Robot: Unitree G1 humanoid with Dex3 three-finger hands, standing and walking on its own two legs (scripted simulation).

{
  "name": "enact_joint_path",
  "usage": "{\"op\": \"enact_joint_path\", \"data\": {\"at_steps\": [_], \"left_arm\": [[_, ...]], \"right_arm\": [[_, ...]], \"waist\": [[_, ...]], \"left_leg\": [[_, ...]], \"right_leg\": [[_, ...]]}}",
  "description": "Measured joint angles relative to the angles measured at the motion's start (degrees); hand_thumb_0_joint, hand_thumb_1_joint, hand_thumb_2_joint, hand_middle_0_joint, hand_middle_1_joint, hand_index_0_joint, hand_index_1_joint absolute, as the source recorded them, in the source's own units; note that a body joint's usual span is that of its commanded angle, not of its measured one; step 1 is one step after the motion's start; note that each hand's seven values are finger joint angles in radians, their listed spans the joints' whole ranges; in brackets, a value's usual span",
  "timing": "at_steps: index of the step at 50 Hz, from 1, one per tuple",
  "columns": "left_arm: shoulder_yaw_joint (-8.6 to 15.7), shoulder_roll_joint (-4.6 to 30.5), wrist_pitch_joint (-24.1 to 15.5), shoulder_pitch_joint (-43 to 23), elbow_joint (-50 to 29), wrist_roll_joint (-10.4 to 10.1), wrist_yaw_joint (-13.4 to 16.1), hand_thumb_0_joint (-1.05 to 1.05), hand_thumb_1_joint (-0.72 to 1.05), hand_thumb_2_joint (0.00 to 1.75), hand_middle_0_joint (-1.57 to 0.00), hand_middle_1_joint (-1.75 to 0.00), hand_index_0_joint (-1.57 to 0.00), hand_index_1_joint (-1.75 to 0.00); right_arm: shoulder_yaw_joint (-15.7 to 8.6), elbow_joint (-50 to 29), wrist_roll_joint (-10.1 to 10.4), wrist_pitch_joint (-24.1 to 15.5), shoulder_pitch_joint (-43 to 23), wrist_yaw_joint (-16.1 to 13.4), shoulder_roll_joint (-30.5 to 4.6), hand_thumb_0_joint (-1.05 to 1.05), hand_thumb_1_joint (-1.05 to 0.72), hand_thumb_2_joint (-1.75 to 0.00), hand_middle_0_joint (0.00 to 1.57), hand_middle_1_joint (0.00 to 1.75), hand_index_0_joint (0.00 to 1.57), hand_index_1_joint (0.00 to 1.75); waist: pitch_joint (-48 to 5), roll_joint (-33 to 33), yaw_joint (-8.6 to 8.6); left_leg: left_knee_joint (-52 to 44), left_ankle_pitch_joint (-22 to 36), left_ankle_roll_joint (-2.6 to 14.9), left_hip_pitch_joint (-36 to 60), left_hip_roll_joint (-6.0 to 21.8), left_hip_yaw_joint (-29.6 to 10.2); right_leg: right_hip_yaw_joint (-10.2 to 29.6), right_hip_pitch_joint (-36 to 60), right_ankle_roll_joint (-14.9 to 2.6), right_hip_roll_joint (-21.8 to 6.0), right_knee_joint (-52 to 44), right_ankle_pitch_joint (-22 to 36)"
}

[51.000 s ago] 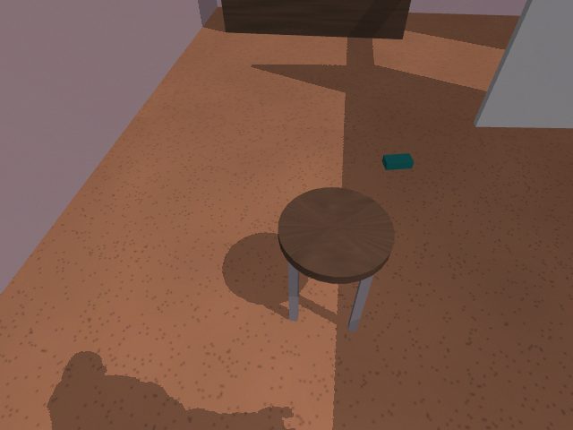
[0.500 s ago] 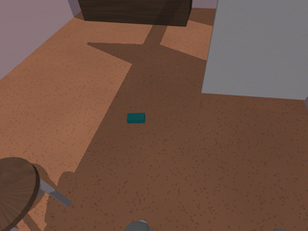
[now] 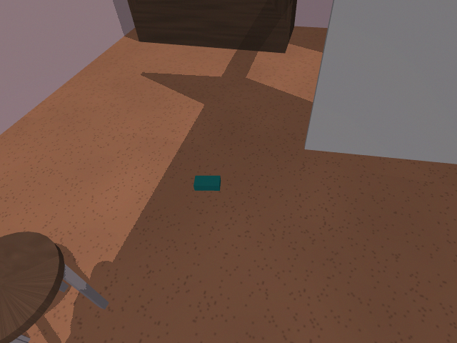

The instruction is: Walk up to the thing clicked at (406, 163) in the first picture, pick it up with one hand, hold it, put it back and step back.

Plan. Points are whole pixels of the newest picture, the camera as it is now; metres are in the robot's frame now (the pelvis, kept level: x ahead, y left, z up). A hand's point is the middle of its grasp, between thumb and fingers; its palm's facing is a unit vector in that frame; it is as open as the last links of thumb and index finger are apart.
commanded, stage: step back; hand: left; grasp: from above
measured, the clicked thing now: (207, 183) +1.07 +0.23 -0.75
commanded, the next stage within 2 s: stand in 0.50 s
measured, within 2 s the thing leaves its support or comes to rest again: neither
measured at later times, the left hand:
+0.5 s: hand out of the picture +0.11 +0.28 -0.15, palm faces +0.02 -0.94 -0.35, open 7.4 cm
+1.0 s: hand out of the picture +0.10 +0.28 -0.14, palm faces -0.03 -0.94 -0.33, open 7.4 cm
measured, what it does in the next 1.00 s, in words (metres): steps on the spot: left foot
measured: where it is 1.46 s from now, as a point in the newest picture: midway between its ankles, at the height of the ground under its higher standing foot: outside the picture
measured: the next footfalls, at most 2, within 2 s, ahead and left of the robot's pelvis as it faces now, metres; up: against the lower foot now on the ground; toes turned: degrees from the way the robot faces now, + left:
left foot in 0.16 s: +0.11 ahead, +0.15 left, +0.00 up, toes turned +2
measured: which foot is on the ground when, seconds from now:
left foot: up 0.00-0.14, down 0.16-1.00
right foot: down 0.00-1.00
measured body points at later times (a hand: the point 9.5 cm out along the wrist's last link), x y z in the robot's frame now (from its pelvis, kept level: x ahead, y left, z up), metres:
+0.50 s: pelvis +0.04 +0.02 +0.00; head +0.05 +0.03 +0.45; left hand +0.11 +0.33 -0.13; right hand +0.18 -0.26 -0.12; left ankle +0.07 +0.15 -0.73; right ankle +0.01 -0.10 -0.73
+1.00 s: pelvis +0.03 +0.03 +0.02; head +0.03 +0.03 +0.46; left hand +0.10 +0.33 -0.12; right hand +0.10 -0.28 -0.12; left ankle +0.07 +0.15 -0.73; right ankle +0.01 -0.10 -0.73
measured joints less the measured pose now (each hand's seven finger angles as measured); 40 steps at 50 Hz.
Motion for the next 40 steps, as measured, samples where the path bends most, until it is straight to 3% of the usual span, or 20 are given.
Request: {"op": "enact_joint_path", "data": {"at_steps": [5, 9, 13, 15, 25, 40], "left_arm": [[-0.8, 0.1, 0.0, -0.1, 0.2, -0.3, 0.1, 0.0, 0.9, 0.89, -0.2, -0.3, -0.21, -0.3], [-1.1, 1.0, 1.3, -1.4, 0.4, -1.2, 0.4, 0.0, 0.9, 0.89, -0.2, -0.3, -0.21, -0.3], [-1.4, 1.4, 2.4, -3.0, 1.5, -2.0, 0.9, 0.0, 0.9, 0.89, -0.2, -0.3, -0.21, -0.3], [-1.6, 1.3, 2.2, -3.6, 2.5, -1.8, 0.9, 0.0, 0.9, 0.89, -0.2, -0.3, -0.21, -0.3], [-2.3, 0.4, 1.3, -6.2, 5.7, -1.7, 0.7, 0.0, 0.9, 0.89, -0.2, -0.3, -0.21, -0.3], [-3.4, -0.1, 1.4, -7.9, 9.5, -1.6, 0.3, 0.0, 0.9, 0.89, -0.2, -0.3, -0.21, -0.3]], "right_arm": [[-0.1, 0.1, -0.1, -0.5, -1.2, 0.3, -0.6, 0.01, -0.91, -0.9, 0.2, 0.3, 0.2, 0.3], [-0.3, 0.4, -0.2, -1.2, -3.0, -0.2, 0.1, 0.0, -0.91, -0.9, 0.2, 0.3, 0.2, 0.3], [0.8, 0.4, 0.3, -1.1, -5.5, -0.2, 1.7, 0.0, -0.91, -0.9, 0.2, 0.3, 0.2, 0.3], [1.4, 0.7, 0.5, -0.7, -7.1, -0.2, 2.4, 0.01, -0.91, -0.9, 0.2, 0.3, 0.2, 0.3], [2.5, 3.3, 1.1, -0.9, -13.0, 0.0, 3.8, 0.0, -0.9, -0.9, 0.2, 0.3, 0.2, 0.3], [2.7, 7.9, 1.2, -1.3, -11.4, 0.3, 2.8, 0.0, -0.9, -0.9, 0.2, 0.3, 0.2, 0.3]], "waist": [[1.0, -0.6, 0.41], [2.4, -2.3, 0.36], [2.4, -3.2, 0.6], [2.1, -2.6, 0.49], [1.1, -1.9, 0.36], [0.8, -2.2, -0.77]], "left_leg": [[-9.0, 2.5, -0.36, 1.0, 2.1, 2.8], [-18.1, 12.9, -0.28, 4.8, 1.6, 5.3], [-15.4, 9.9, -0.32, 4.1, 1.9, 5.8], [-14.8, 9.2, -0.66, 4.0, 2.9, 5.5], [-20.6, 11.5, -0.57, 7.5, 3.1, 6.3], [-30.3, 16.7, -0.5, 12.7, 2.4, 6.9]], "right_leg": [[-0.6, 1.2, 0.89, -1.1, -0.3, -0.9], [-0.5, -0.1, 2.1, -2.8, 5.2, -4.6], [1.7, -0.3, 1.75, -2.1, 5.5, -5.3], [1.4, 0.7, 2.53, -1.0, 3.7, -4.5], [2.1, 4.3, 3.04, -0.8, -3.3, -1.1], [2.5, 9.0, 3.5, -1.4, -12.2, 3.9]]}}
